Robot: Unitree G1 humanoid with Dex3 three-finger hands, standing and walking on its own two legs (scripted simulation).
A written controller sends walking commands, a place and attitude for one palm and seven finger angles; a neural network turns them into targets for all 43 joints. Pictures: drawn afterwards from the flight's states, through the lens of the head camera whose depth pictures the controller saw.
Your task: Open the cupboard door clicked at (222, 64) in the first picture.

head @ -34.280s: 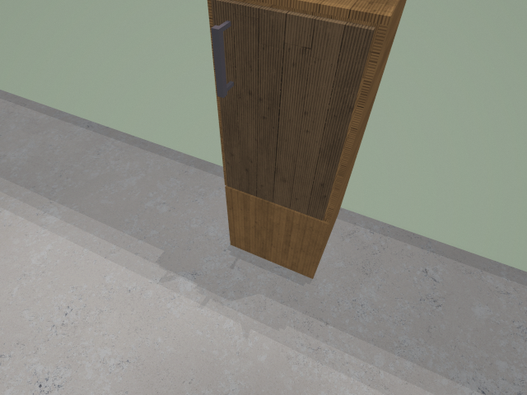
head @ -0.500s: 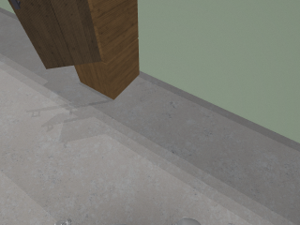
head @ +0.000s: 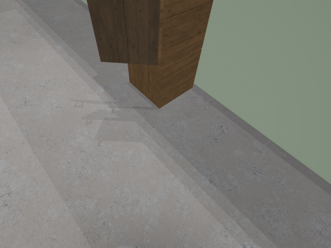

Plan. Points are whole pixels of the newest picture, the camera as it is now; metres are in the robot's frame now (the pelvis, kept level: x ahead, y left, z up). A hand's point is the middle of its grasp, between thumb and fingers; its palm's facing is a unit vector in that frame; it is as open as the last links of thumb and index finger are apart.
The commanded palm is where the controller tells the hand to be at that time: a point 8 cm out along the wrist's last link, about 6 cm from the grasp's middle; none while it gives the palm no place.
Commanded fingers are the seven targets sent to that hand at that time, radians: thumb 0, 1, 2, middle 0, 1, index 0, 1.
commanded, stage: take the last steps up to it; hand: left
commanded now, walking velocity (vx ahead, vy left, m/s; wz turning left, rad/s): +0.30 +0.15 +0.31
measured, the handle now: out of the picture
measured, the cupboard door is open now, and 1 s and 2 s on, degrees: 47 47 47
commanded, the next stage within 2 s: come to a stop and stand still in 1.56 s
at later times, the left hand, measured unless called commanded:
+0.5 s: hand out of the picture +0.04 +0.18 -0.15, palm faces +0.22 -0.96 -0.20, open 7.4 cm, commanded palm none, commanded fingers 0.00 0.90 0.90 -0.20 -0.30 -0.20 -0.30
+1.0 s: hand (78, 172) +0.32 +0.29 -0.15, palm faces +0.17 -0.96 -0.24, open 7.4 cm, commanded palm none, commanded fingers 0.00 0.90 0.90 -0.20 -0.30 -0.20 -0.30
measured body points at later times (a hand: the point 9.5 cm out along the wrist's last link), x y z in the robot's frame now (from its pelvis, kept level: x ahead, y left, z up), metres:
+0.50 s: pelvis +0.09 +0.01 +0.02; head +0.12 +0.01 +0.47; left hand +0.03 +0.23 -0.13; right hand +0.17 -0.22 -0.14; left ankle +0.13 +0.18 -0.67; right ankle +0.03 -0.13 -0.73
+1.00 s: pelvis +0.25 +0.10 +0.00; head +0.27 +0.07 +0.45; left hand +0.31 +0.34 -0.13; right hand +0.28 -0.13 -0.17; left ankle +0.19 +0.20 -0.71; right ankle +0.31 +0.02 -0.73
